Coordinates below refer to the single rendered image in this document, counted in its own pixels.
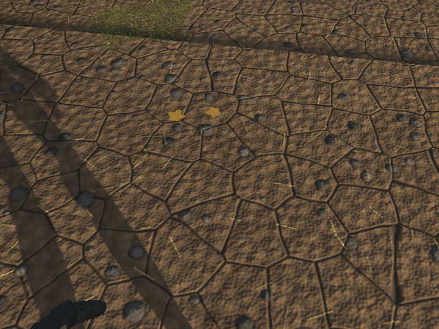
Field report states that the robot left hand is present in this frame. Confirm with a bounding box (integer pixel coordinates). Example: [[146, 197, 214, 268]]
[[30, 300, 106, 329]]

